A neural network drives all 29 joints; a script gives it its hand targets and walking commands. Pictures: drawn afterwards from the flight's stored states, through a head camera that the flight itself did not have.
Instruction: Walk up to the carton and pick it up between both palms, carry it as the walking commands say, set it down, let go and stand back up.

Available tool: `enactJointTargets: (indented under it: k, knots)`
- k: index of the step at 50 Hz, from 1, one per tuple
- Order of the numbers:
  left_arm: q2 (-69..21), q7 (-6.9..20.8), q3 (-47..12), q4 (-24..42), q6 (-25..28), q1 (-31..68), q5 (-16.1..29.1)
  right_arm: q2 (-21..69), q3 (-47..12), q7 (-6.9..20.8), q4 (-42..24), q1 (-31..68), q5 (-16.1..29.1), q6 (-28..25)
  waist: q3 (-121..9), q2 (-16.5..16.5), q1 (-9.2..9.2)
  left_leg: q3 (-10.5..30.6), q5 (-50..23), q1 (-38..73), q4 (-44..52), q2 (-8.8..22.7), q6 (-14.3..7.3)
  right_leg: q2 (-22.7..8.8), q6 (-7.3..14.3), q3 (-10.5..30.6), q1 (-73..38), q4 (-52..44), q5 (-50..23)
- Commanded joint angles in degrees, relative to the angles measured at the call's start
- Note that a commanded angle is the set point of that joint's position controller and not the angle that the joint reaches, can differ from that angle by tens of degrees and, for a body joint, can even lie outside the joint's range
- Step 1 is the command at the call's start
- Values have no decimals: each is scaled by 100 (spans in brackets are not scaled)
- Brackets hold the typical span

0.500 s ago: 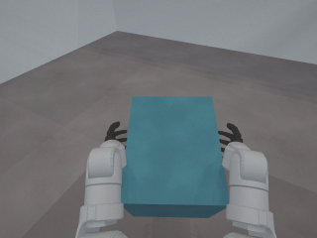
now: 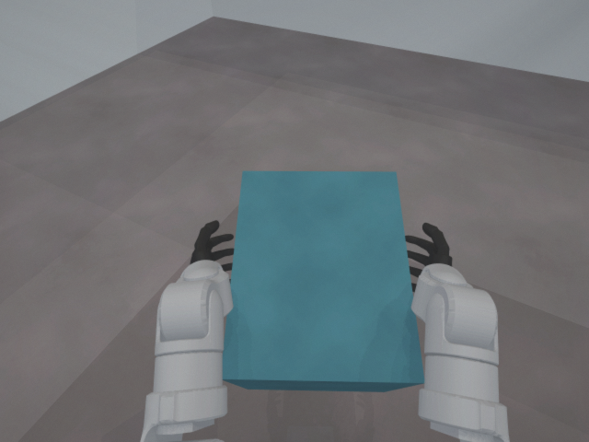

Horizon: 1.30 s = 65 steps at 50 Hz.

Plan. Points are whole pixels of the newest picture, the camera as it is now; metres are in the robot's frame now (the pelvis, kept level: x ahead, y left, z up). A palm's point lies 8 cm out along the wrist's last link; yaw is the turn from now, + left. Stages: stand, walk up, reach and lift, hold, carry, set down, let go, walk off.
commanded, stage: carry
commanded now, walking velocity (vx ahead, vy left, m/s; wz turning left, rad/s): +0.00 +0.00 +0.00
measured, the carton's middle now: (317, 287) +0.36 +0.00 +0.01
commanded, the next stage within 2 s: none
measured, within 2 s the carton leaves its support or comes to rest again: neither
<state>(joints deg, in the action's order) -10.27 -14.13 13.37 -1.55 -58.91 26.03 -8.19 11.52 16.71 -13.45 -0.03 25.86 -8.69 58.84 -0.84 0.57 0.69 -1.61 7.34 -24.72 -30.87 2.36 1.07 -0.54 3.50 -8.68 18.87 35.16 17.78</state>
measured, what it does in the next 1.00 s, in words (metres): stands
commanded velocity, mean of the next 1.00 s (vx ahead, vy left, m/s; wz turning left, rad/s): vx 0.00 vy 0.00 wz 0.00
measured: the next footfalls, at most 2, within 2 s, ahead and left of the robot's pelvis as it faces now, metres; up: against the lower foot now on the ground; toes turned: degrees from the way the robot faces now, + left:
none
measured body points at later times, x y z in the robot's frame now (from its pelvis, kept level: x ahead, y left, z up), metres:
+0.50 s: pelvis +0.03 +0.00 +0.00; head +0.01 +0.00 +0.45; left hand +0.35 +0.14 +0.06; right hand +0.35 -0.16 +0.06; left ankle +0.09 +0.13 -0.73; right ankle +0.01 -0.08 -0.73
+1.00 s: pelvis +0.03 +0.00 +0.00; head +0.01 +0.00 +0.45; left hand +0.35 +0.13 +0.06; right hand +0.34 -0.17 +0.05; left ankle +0.09 +0.13 -0.73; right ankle +0.01 -0.08 -0.73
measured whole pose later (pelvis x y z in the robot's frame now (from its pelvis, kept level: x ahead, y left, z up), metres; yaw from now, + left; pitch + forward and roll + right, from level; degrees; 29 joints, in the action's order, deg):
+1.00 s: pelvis +0.03 +0.00 +0.00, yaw -2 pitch +0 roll +0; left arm -10.4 -10.6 11.8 -11.4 -49.3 20.8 -11.9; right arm 10.0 15.1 -8.5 8.9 19.7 -12.4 49.5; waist -2.8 0.5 0.2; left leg -3.2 10.8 -20.4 -31.6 3.7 1.5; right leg 0.3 3.4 -7.8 13.7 32.9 19.2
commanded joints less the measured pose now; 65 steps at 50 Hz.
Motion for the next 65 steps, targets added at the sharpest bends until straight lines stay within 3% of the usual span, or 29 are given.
enactJointTargets:
  k: [1, 13, 17, 18, 20, 21, 23, 26, 28, 31, 33, 34, 37, 40, 43, 44, 45, 48, 49, 50, 51, 52, 53, 54, 56, 57, 60, 61, 65]
  knots:
    - [-5316, 1484, -3635, 332, 119, 3648, 2030, 5149, -4049, 1275, -175, 3761, 2012, -62, -3211, -147, 7, 381, -1447, 1566, -160, 505, -245, -789, -108, 868, -804, -620, -1614]
    - [-5459, 1731, -3705, 221, 327, 3699, 1972, 5340, -4090, 1495, -31, 3516, 1864, -249, -2865, -345, 8, 249, -1416, 1371, -287, 432, -222, -842, -125, 845, -1012, -540, -2368]
    - [-5531, 1820, -3725, 373, 460, 3600, 1888, 5459, -3981, 1667, -113, 3340, 1901, -435, -2802, 233, -16, 426, -1344, 1555, -43, 534, -276, -791, -83, 807, -831, -599, -1423]
    - [-5639, 1835, -3777, 647, 499, 3700, 2003, 5546, -4129, 1662, -516, 3588, 2021, -457, -2876, -95, -15, 421, -1271, 1610, -6, 565, -272, -756, -124, 767, -853, -629, -1275]
    - [-5256, 1912, -3294, -644, 506, 2841, 1508, 5165, -3640, 1748, 803, 2648, 1485, -444, -2616, -326, -3, 320, -1049, 1409, -69, 473, -237, -806, -127, 860, -766, -786, -1299]
    - [-5458, 1930, -3620, 206, 667, 3697, 1835, 5418, -3975, 1756, 111, 3430, 1784, -596, -2741, -229, -12, 282, -1231, 1519, -53, 493, -186, -813, -67, 856, -857, -693, -1608]
    - [-5442, 2011, -3354, -616, 679, 3033, 1562, 5255, -3750, 1835, 496, 3140, 1605, -655, -2721, -174, -1, 225, -973, 1406, -45, 430, -157, -846, -77, 840, -970, -769, -1595]
    - [-5608, 1998, -3648, 391, 811, 3806, 1918, 5608, -4093, 1866, -189, 3629, 2006, -727, -2555, -12, -18, 238, -941, 1368, -10, 461, -168, -791, -61, 878, -898, -846, -1407]
    - [-5357, 2100, -3309, -634, 805, 2891, 1507, 5272, -3682, 1940, 738, 2748, 1528, -761, -2594, -74, -22, 311, -999, 1474, 10, 544, -187, -757, -69, 834, -864, -846, -1312]
    - [-5715, 1986, -3802, 650, 846, 3678, 2057, 5614, -4129, 1848, -553, 3531, 2072, -808, -2784, -14, -11, 275, -1490, 1694, -30, 639, -236, -674, -121, 722, -914, -697, -1418]
    - [-5156, 2096, -3212, -976, 852, 2793, 1409, 5012, -3579, 1946, 1055, 2680, 1418, -813, -2691, -120, -16, 229, -1217, 1538, 0, 560, -178, -732, -67, 856, -912, -796, -1507]
    - [-5478, 2050, -3620, 25, 918, 3320, 1840, 5364, -3920, 1913, 123, 3086, 1842, -881, -2598, 144, -19, 168, -1264, 1533, 43, 554, -149, -732, -49, 804, -957, -734, -1543]
    - [-5256, 2092, -3351, -574, 972, 3328, 1538, 5169, -3640, 1993, 776, 3091, 1570, -937, -2545, -53, -16, 208, -914, 1443, 100, 558, -195, -726, -47, 893, -854, -902, -1056]
    - [-5536, 2135, -3404, -342, 1070, 3226, 1668, 5348, -4017, 2000, -42, 3593, 1849, -1048, -2485, -382, -4, 127, -914, 1406, -1, 518, -166, -759, -77, 878, -872, -940, -1364]
    - [-5236, 2165, -3216, -1006, 1096, 2978, 1385, 5117, -3756, 2037, 856, 3149, 1551, -1062, -2478, -285, -17, 98, -739, 1290, 27, 494, -147, -785, -61, 893, -971, -952, -1358]
    - [-5537, 2098, -3623, 168, 1148, 3636, 1835, 5368, -4031, 1977, -184, 3560, 1923, -1085, -2449, -103, -27, 57, -780, 1444, 77, 488, -119, -792, -18, 955, -793, -923, -1385]
    - [-5289, 2117, -3340, -567, 1079, 3131, 1526, 5219, -3810, 1984, 570, 3067, 1630, -1031, -2491, -218, -21, 131, -789, 1291, 44, 486, -150, -770, -27, 891, -987, -936, -1428]
    - [-5388, 2111, -3525, -193, 1112, 3376, 1706, 5212, -3931, 1965, 177, 3269, 1741, -1075, -2548, -69, -18, 99, -870, 1425, 31, 523, -192, -803, -21, 988, -936, -916, -1576]
    - [-5107, 2185, -3226, -969, 1166, 2911, 1341, 5026, -3698, 2068, 1079, 2765, 1411, -1088, -2524, -157, -17, 157, -802, 1402, 84, 529, -211, -768, -24, 947, -989, -928, -1347]
    - [-5238, 2161, -3438, -270, 1193, 3064, 1594, 5251, -3895, 2057, 474, 2885, 1716, -1116, -2450, -64, -10, 61, -566, 1268, 30, 477, -203, -852, 2, 1053, -991, -1041, -1394]
    - [-5129, 2214, -3227, -963, 1219, 2953, 1279, 5032, -3675, 2110, 1108, 2769, 1374, -1131, -2212, -222, -44, 83, -620, 1279, 106, 500, -104, -811, -12, 1005, -797, -1072, -1276]
    - [-5541, 2100, -3768, 724, 1244, 3717, 1991, 5466, -4229, 1981, -638, 3680, 2118, -1164, -2502, -273, -39, 95, -670, 1412, 120, 530, -147, -783, -17, 955, -889, -1010, -1260]
    - [-5244, 2151, -3310, -645, 1141, 3032, 1439, 5108, -3893, 2021, 451, 3265, 1637, -1115, -2472, -176, -22, 43, -590, 1310, 12, 476, -143, -815, -31, 1039, -953, -1085, -1409]
    - [-5437, 2029, -3666, 455, 1125, 3175, 1913, 5266, -4236, 1911, -708, 3481, 2132, -1110, -2625, -117, -22, 106, -877, 1446, 41, 534, -188, -808, -14, 960, -1011, -932, -1679]
    - [-5391, 1931, -3852, 794, 1005, 3314, 2067, 5294, -4294, 1800, -624, 3149, 2092, -932, -2817, -251, -14, 50, -1400, 1546, -151, 570, -207, -771, -63, 865, -1218, -709, -2561]
    - [-4845, 2016, -3284, -772, 955, 2456, 1397, 4735, -3690, 1895, 1028, 2235, 1422, -890, -2821, -121, -13, 122, -1296, 1453, -53, 549, -223, -749, -53, 835, -1286, -689, -2262]
    - [-5135, 2124, -3549, -226, 1147, 3196, 1598, 5057, -3859, 2030, 574, 2853, 1630, -1070, -2603, 134, -17, 23, -1061, 1514, 31, 521, -168, -761, -7, 977, -1026, -802, -1796]
    - [-5037, 2230, -3208, -1161, 1136, 2298, 1209, 4835, -3524, 2126, 1213, 2215, 1260, -1116, -2478, 2, -16, 78, -961, 1438, 51, 562, -188, -750, -29, 919, -1031, -864, -1586]
    - [-5321, 2241, -3468, -538, 1341, 3156, 1463, 5147, -3847, 2143, 666, 2953, 1527, -1283, -2416, -234, -23, 90, -906, 1372, -1, 521, -187, -762, -29, 949, -981, -947, -1670]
